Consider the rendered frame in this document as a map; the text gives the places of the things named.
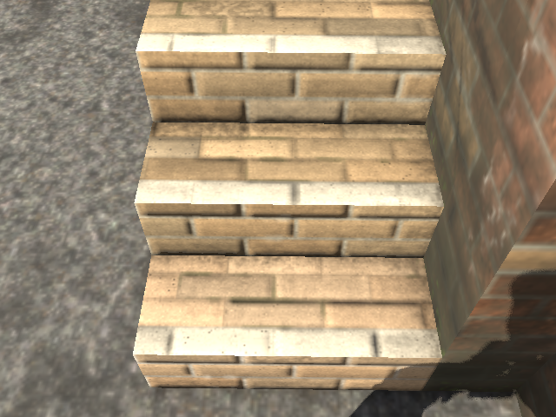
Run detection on stairs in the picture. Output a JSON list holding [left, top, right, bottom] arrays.
[[133, 0, 446, 391]]

